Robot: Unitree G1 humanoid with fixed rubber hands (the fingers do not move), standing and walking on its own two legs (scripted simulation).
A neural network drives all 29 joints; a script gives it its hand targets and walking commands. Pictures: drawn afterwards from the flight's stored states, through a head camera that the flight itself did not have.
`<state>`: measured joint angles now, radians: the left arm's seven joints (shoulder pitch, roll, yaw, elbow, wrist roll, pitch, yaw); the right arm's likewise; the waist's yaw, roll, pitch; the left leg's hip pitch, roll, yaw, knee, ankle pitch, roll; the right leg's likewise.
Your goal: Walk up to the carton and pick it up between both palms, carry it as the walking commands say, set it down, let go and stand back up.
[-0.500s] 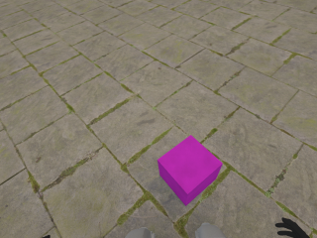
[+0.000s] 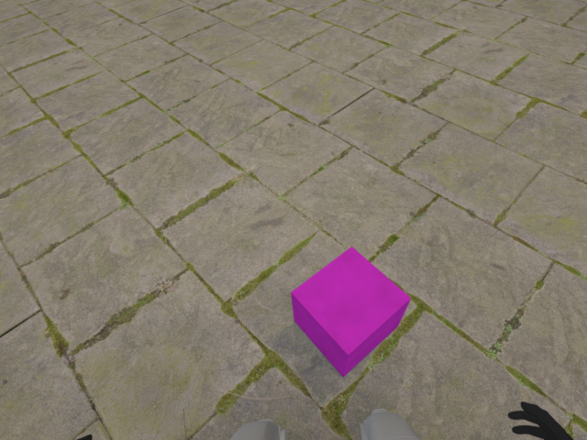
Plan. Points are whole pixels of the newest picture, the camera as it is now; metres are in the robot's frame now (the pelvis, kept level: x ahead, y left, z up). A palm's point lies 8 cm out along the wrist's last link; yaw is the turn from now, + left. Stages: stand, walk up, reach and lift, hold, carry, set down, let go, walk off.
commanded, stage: walk up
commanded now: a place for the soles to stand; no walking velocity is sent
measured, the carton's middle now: (347, 310) +0.57 -0.12 -0.61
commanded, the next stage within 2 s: none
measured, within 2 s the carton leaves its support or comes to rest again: neither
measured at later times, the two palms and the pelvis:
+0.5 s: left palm out of the picture +0.08 +0.33 -0.06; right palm out of the picture +0.10 -0.32 -0.09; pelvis -0.01 +0.00 +0.00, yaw -1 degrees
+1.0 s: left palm (176, 428) +0.17 +0.21 -0.12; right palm out of the picture +0.00 -0.44 -0.03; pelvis +0.00 -0.09 -0.01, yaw -2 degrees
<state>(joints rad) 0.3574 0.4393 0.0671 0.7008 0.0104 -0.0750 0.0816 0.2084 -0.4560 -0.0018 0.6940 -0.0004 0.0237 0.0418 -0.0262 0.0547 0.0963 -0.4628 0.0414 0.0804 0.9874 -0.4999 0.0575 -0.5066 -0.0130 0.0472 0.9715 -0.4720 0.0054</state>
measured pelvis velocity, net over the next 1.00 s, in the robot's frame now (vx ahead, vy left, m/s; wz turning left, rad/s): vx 0.00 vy -0.09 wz -0.03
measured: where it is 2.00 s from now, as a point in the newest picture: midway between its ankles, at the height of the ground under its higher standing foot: outside the picture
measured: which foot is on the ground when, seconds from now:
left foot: down 0.00-1.00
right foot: down 0.00-0.64, up 0.66-1.00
